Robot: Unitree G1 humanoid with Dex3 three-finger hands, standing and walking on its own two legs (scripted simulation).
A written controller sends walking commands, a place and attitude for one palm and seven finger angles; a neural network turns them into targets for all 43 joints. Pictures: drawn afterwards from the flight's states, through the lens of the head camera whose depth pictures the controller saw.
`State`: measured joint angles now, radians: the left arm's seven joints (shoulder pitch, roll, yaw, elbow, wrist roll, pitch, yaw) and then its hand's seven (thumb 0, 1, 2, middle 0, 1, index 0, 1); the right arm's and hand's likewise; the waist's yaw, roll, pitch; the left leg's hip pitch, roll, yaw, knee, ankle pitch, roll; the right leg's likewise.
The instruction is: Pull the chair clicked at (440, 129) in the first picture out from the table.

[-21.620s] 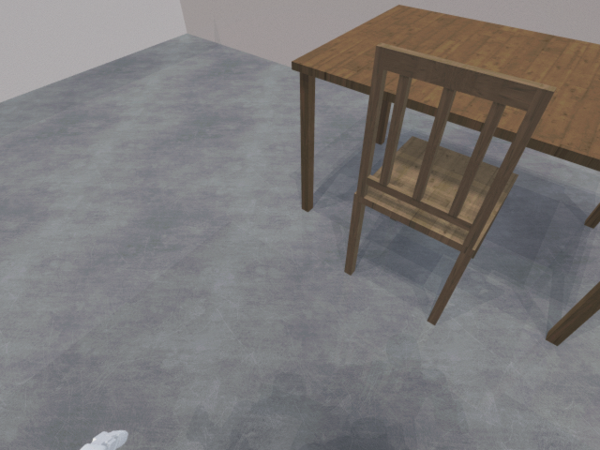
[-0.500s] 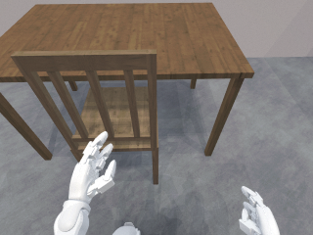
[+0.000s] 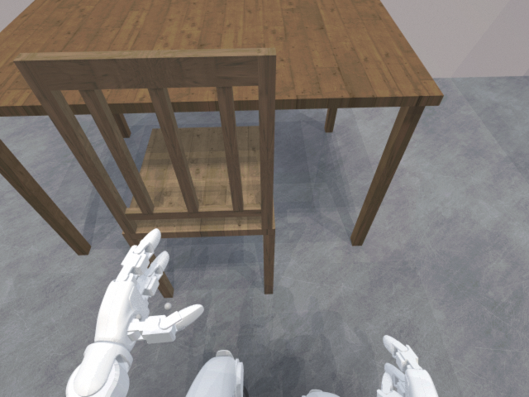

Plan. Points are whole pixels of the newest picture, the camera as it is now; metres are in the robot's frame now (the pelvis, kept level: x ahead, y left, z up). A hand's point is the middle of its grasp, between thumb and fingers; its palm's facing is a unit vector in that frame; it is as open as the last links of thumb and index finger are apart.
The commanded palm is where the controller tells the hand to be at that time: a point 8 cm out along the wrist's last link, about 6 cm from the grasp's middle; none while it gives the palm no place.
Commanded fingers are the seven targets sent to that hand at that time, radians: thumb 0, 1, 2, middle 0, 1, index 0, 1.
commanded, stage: raise the hand toward the chair's back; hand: left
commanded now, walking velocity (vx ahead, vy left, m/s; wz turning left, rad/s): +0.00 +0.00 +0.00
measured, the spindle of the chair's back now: (178, 159) +0.55 +0.20 +0.01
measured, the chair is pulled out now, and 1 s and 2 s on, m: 0.00 0.00 0.00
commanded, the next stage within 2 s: aim the fingers beside a spindle in 1.26 s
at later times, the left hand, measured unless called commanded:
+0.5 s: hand (106, 299) +0.24 +0.23 +0.06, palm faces +0.09 -0.99 -0.05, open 16.5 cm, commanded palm +0.22 +0.28 +0.05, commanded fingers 0.00 -0.50 0.30 -0.06 -0.08 -0.06 -0.08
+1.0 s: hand (91, 303) +0.24 +0.25 +0.06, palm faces +0.04 -1.00 -0.04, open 16.9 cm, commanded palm +0.21 +0.30 +0.06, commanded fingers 0.00 -0.50 0.30 -0.06 -0.08 -0.06 -0.08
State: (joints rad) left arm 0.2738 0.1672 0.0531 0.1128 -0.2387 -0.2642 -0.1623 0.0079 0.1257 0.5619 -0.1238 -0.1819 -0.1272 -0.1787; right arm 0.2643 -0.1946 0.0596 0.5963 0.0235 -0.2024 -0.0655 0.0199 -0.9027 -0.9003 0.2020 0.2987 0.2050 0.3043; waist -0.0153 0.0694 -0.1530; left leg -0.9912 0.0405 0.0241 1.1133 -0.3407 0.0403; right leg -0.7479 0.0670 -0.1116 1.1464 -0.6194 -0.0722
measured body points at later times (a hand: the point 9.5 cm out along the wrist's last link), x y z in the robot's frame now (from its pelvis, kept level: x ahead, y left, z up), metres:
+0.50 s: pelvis +0.00 +0.04 +0.01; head +0.05 +0.06 +0.45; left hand +0.23 +0.28 +0.06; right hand +0.21 -0.18 -0.05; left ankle +0.11 +0.10 -0.65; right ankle -0.02 -0.08 -0.65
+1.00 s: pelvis +0.00 +0.04 +0.02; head +0.04 +0.06 +0.46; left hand +0.23 +0.30 +0.06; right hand +0.17 -0.20 -0.05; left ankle +0.11 +0.10 -0.65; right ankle -0.02 -0.08 -0.65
